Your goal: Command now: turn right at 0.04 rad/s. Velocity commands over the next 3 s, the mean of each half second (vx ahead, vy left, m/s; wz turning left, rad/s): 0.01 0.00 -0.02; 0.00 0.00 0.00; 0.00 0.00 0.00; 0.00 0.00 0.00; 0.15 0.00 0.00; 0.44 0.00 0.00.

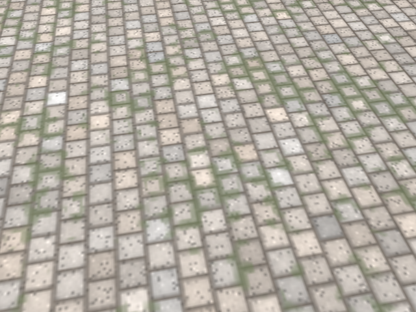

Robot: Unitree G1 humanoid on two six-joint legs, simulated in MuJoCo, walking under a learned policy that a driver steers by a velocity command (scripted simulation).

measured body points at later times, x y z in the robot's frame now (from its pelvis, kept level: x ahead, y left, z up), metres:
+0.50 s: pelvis +0.00 +0.01 +0.00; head +0.01 +0.01 +0.45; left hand +0.07 +0.27 -0.14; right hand +0.12 -0.24 -0.12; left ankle +0.02 +0.12 -0.73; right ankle -0.03 -0.11 -0.73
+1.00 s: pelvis -0.01 +0.02 +0.01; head +0.00 +0.02 +0.46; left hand +0.01 +0.27 -0.15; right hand +0.06 -0.23 -0.14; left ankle +0.02 +0.12 -0.73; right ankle -0.03 -0.12 -0.73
